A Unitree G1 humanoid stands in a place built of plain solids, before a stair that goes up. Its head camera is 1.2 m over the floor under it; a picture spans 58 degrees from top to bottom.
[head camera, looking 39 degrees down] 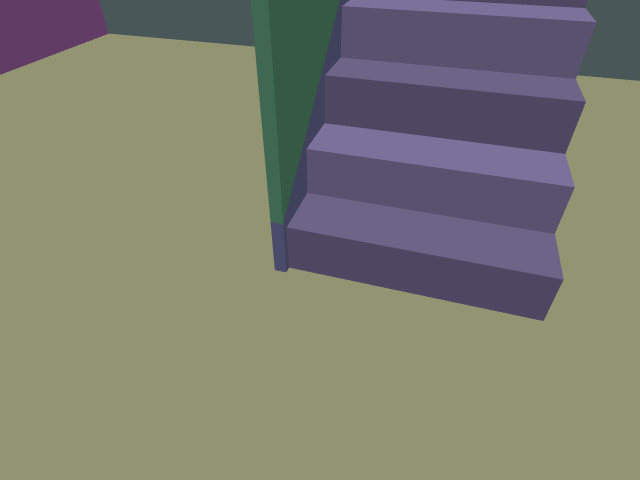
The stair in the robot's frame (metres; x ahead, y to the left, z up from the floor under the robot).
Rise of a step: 0.20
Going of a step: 0.25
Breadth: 0.97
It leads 17 degrees to the right of straight ahead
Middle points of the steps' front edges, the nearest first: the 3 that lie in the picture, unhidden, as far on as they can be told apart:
1.16 -0.34 0.21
1.40 -0.41 0.41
1.64 -0.48 0.62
